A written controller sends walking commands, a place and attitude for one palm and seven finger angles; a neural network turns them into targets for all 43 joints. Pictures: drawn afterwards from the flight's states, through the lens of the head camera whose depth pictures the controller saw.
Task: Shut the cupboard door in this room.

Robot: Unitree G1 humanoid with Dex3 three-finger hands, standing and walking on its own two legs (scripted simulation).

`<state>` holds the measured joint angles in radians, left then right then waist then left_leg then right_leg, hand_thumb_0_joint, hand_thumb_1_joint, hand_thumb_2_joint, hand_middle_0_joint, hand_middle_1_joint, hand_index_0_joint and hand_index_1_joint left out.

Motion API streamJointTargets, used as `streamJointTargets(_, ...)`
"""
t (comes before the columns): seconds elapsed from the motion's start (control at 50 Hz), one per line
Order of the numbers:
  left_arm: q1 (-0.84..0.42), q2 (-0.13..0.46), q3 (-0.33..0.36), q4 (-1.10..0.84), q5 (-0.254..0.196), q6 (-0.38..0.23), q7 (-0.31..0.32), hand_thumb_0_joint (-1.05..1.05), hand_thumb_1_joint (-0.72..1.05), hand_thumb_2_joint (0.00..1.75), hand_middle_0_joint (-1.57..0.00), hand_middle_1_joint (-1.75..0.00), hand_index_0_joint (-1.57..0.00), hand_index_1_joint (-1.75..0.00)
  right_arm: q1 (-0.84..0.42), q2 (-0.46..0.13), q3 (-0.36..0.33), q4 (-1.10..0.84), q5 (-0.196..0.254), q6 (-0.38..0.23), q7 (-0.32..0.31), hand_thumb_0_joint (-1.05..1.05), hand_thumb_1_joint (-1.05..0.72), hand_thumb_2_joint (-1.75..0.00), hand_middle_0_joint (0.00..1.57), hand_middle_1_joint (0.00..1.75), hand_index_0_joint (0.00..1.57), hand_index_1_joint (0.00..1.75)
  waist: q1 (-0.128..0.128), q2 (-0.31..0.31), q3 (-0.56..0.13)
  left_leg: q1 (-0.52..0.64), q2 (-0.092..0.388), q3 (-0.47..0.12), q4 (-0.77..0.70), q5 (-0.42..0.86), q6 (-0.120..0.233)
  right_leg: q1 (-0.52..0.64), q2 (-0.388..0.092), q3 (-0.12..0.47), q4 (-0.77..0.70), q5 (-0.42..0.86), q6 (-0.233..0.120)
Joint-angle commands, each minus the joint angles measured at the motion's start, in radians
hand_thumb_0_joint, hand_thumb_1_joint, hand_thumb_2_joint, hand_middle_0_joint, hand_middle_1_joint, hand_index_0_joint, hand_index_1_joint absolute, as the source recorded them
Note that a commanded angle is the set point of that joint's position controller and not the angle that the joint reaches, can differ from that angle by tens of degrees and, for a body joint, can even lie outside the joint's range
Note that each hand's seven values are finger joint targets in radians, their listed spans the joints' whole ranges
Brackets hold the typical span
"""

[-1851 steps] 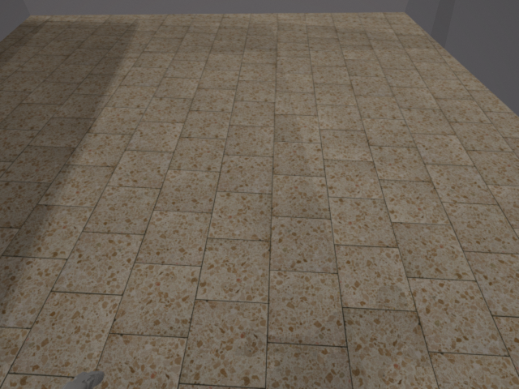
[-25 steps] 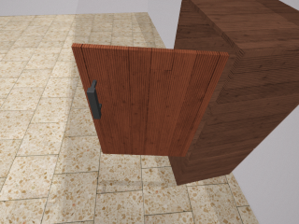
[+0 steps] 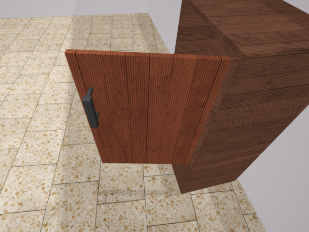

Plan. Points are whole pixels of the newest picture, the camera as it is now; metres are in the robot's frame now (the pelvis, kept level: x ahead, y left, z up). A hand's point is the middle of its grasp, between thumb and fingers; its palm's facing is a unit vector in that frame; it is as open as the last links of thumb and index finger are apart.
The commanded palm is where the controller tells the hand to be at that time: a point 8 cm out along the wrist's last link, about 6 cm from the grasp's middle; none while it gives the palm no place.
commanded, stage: raise the hand and make a fist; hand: left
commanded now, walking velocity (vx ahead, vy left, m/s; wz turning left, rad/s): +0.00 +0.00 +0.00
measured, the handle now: (92, 108) +0.44 +0.22 +0.05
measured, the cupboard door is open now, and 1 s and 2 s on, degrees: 77 77 77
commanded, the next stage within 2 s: bring the fist close to the handle in 1.94 s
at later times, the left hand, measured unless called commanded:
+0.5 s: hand out of the picture +0.13 +0.16 -0.06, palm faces +0.18 -0.98 -0.03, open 5.9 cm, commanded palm +0.12 +0.21 -0.04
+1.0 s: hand (90, 202) +0.19 +0.17 +0.00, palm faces +0.05 -1.00 -0.03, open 3.6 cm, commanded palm +0.15 +0.22 +0.00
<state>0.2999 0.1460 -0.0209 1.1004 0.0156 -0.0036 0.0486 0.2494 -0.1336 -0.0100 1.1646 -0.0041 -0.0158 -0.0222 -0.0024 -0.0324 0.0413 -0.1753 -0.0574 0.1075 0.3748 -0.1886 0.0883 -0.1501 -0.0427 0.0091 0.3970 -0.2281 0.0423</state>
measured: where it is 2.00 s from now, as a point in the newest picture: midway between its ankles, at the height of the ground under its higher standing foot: outside the picture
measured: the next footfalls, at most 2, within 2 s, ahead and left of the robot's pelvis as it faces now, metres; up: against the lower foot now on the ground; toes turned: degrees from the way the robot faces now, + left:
none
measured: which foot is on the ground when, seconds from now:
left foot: down 0.00-1.00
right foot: down 0.00-1.00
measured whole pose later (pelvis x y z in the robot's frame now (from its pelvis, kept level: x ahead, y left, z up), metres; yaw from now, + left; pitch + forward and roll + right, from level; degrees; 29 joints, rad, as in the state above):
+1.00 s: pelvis +0.01 -0.03 -0.07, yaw +4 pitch +13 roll -2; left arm 0.50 0.24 0.15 -0.13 -0.32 -0.37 -0.29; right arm 0.29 -0.26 -0.02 0.54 0.04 -0.20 -0.06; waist 0.01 0.04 -0.12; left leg -0.78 -0.02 0.02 1.04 -0.48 0.05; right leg -0.74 0.03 -0.09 1.00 -0.49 -0.05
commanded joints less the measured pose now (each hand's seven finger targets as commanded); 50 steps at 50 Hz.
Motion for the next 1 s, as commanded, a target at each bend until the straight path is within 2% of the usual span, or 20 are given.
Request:
streamJointTargets(0.0,0.091,0.107,0.013,0.011,0.02,-0.029,0.035,0.0,0.9,0.9,-0.2,-0.3,-0.2,-0.3,0.03,-0.154,0.001,-0.1,0.004,-0.024,0.0,0.0,-0.9,-0.9,0.2,0.3,0.2,0.3,0.001,0.077,0.017,-0.009,0.196,-0.165,0.054,0.36,-0.079,-0.066,-0.068,0.03,0.003,0.142,-0.051)
streamJointTargets(0.02,-0.738,0.624,0.384,-1.685,-0.098,-0.273,0.054,0.0,0.9,0.9,-0.2,-0.3,-0.2,-0.3,0.143,-0.37,-0.051,-0.461,0.019,-0.204,-0.071,0.0,-0.9,-0.9,0.2,0.3,0.2,0.3,-0.186,0.117,-0.412,0.336,0.16,-0.268,0.046,0.453,-0.108,-0.11,0.056,-0.076,0.174,0.19,-0.042)
streamJointTargets(0.04,-0.088,0.212,0.03,-1.477,-0.116,-0.214,0.068,0.0,0.9,0.9,-0.22,-0.32,-0.22,-0.32,0.05,-0.226,0.027,-0.435,0.062,-0.3,-0.083,0.0,-0.9,-0.9,0.2,0.3,0.2,0.3,-0.038,0.403,-0.554,0.456,0.175,-0.254,0.029,0.391,-0.155,-0.211,0.089,-0.087,0.277,-0.087,-0.063)
streamJointTargets(0.06,0.171,0.022,-0.03,-1.359,-0.155,-0.074,0.081,0.0,0.9,0.9,-0.24,-0.34,-0.24,-0.34,-0.014,-0.207,0.018,-0.432,0.035,-0.342,-0.066,0.0,-0.9,-0.9,0.2,0.3,0.2,0.3,-0.007,0.424,-0.392,0.267,0.171,-0.261,-0.052,0.338,-0.207,-0.234,0.072,-0.072,0.321,-0.161,-0.071)
streamJointTargets(0.08,0.154,-0.05,-0.101,-1.195,-0.158,-0.03,0.089,0.0,0.9,0.9,-0.25,-0.36,-0.25,-0.36,0.011,-0.19,0.013,-0.392,0.054,-0.368,-0.043,0.0,-0.9,-0.9,0.2,0.3,0.2,0.3,-0.043,0.231,-0.132,0.055,0.152,-0.248,-0.049,0.164,-0.174,-0.301,0.047,-0.07,0.319,-0.15,-0.062)
streamJointTargets(0.1,0.04,-0.047,-0.098,-1.236,-0.169,-0.07,0.081,0.0,0.9,0.9,-0.27,-0.38,-0.27,-0.38,0.016,-0.234,-0.018,-0.439,0.05,-0.381,-0.019,0.0,-0.9,-0.9,0.2,0.3,0.2,0.3,-0.077,0.176,0.009,-0.056,0.129,-0.252,0.005,-0.014,-0.144,-0.326,0.041,-0.086,0.239,-0.133,-0.067)
streamJointTargets(0.14,0.133,-0.014,-0.018,-1.051,-0.167,-0.185,0.038,0.0,0.9,0.9,-0.31,-0.42,-0.31,-0.42,-0.012,-0.252,-0.035,-0.508,0.025,-0.39,0.003,0.0,-0.9,-0.9,0.2,0.3,0.2,0.3,-0.069,-0.073,0.045,-0.252,0.073,-0.237,0.151,-0.24,-0.112,-0.406,0.039,-0.107,0.159,-0.179,-0.072)
streamJointTargets(0.16,0.258,0.008,0.041,-0.973,-0.182,-0.256,-0.007,0.0,0.9,0.9,-0.33,-0.44,-0.33,-0.44,-0.028,-0.253,-0.046,-0.548,0.026,-0.387,0.018,0.0,-0.9,-0.9,0.2,0.3,0.2,0.3,-0.022,-0.1,-0.011,-0.303,0.049,-0.206,0.222,-0.201,-0.116,-0.418,0.038,-0.105,0.191,-0.216,-0.082)
streamJointTargets(0.2,0.35,0.018,0.106,-0.909,-0.245,-0.431,-0.129,0.0,0.9,0.9,-0.36,-0.48,-0.36,-0.48,-0.073,-0.237,-0.063,-0.609,0.016,-0.37,0.032,0.0,-0.9,-0.9,0.2,0.3,0.2,0.3,0.024,-0.293,-0.058,-0.476,0.028,-0.16,0.368,-0.265,-0.123,-0.515,0.028,-0.074,0.28,-0.379,-0.082)
streamJointTargets(0.24,0.34,0.06,0.142,-0.928,-0.287,-0.608,-0.28,0.0,0.9,0.9,-0.4,-0.52,-0.4,-0.52,-0.116,-0.253,-0.08,-0.678,0.012,-0.348,0.041,0.0,-0.9,-0.9,0.2,0.3,0.2,0.3,0.037,-0.302,-0.077,-0.634,0.011,-0.116,0.51,-0.293,-0.117,-0.552,0.006,0.023,0.344,-0.483,-0.088)
streamJointTargets(0.26,0.374,0.131,0.215,-0.901,-0.285,-0.643,-0.323,0.0,0.9,0.9,-0.42,-0.54,-0.42,-0.54,-0.115,-0.253,-0.093,-0.707,0.023,-0.33,0.048,0.0,-0.9,-0.9,0.2,0.3,0.2,0.3,0.057,-0.195,-0.093,-0.667,0.01,-0.106,0.554,-0.286,-0.112,-0.542,-0.007,0.074,0.375,-0.458,-0.099)
streamJointTargets(0.3,0.342,0.175,0.232,-1.039,-0.28,-0.625,-0.347,0.0,0.9,0.9,-0.46,-0.58,-0.46,-0.58,-0.165,-0.25,-0.086,-0.8,0.035,-0.308,0.048,0.0,-0.9,-0.9,0.2,0.3,0.2,0.3,0.09,-0.011,-0.169,-0.686,0.0,-0.093,0.55,-0.313,-0.088,-0.548,0.011,0.078,0.433,-0.479,-0.101)
streamJointTargets(0.34,0.287,0.195,0.246,-1.192,-0.299,-0.565,-0.324,0.0,0.9,0.9,-0.49,-0.62,-0.49,-0.62,-0.167,-0.247,-0.077,-0.854,0.041,-0.285,0.035,0.0,-0.9,-0.9,0.2,0.3,0.2,0.3,0.089,0.082,-0.247,-0.642,0.013,-0.124,0.521,-0.345,-0.079,-0.563,0.031,0.052,0.467,-0.452,-0.099)
streamJointTargets(0.42,0.127,0.219,0.242,-1.531,-0.307,-0.579,-0.246,0.0,0.9,0.9,-0.57,-0.7,-0.57,-0.7,-0.102,-0.222,-0.062,-0.858,0.034,-0.282,0.003,0.0,-0.9,-0.9,0.2,0.3,0.2,0.3,0.015,0.157,-0.342,-0.571,0.033,-0.151,0.607,-0.229,-0.055,-0.581,0.046,0.077,0.467,-0.327,-0.088)
streamJointTargets(0.46,0.047,0.209,0.189,-1.597,-0.305,-0.621,-0.256,0.0,0.9,0.9,-0.6,-0.74,-0.6,-0.74,-0.077,-0.227,-0.051,-0.83,0.026,-0.292,-0.01,0.0,-0.9,-0.9,0.2,0.3,0.2,0.3,-0.041,0.116,-0.361,-0.562,0.044,-0.165,0.666,-0.166,-0.046,-0.608,0.054,0.078,0.495,-0.218,-0.073)
streamJointTargets(0.52,0.091,0.184,0.157,-1.468,-0.316,-0.615,-0.33,0.0,0.9,0.9,-0.66,-0.8,-0.66,-0.8,-0.063,-0.234,-0.044,-0.784,0.03,-0.3,-0.024,0.0,-0.9,-0.9,0.2,0.3,0.2,0.3,-0.065,0.084,-0.315,-0.614,0.051,-0.169,0.714,-0.155,-0.048,-0.621,0.047,0.087,0.492,-0.153,-0.054)
streamJointTargets(0.66,0.212,0.265,0.31,-1.364,-0.362,-0.363,-0.41,0.0,0.9,0.9,-0.79,-0.94,-0.79,-0.94,-0.081,-0.211,-0.038,-0.812,0.056,-0.247,-0.048,0.0,-0.9,-0.9,0.2,0.3,0.2,0.3,0.03,0.016,-0.408,-0.625,0.048,-0.159,0.659,-0.071,-0.054,-0.365,0.002,0.15,0.422,0.0,0.002)
streamJointTargets(0.76,0.224,0.223,0.318,-1.423,-0.37,-0.388,-0.341,0.0,0.9,0.9,-0.88,-1.04,-0.88,-1.04,-0.078,-0.19,-0.033,-0.809,0.042,-0.24,-0.043,0.0,-0.9,-0.9,0.2,0.3,0.2,0.3,0.044,-0.006,-0.4,-0.56,0.049,-0.167,0.592,0.007,-0.062,-0.339,0.02,0.071,0.46,0.164,-0.013)
streamJointTargets(0.84,0.225,0.184,0.255,-1.395,-0.359,-0.436,-0.342,0.0,0.9,0.9,-0.95,-1.12,-0.95,-1.12,-0.059,-0.207,-0.038,-0.806,0.041,-0.25,-0.039,0.0,-0.9,-0.9,0.2,0.3,0.2,0.3,0.014,-0.007,-0.342,-0.548,0.05,-0.164,0.562,-0.045,-0.063,-0.417,0.027,0.041,0.447,0.047,-0.028)
streamJointTargets(0.98,0.19,0.22,0.257,-1.468,-0.353,-0.441,-0.317,0.0,0.9,0.9,-1.08,-1.26,-1.08,-1.26,-0.049,-0.225,-0.038,-0.82,0.046,-0.258,-0.044,0.0,-0.9,-0.9,0.2,0.3,0.2,0.3,0.031,0.055,-0.363,-0.452,0.048,-0.165,0.494,-0.034,-0.058,-0.42,0.054,-0.016,0.441,-0.033,-0.067)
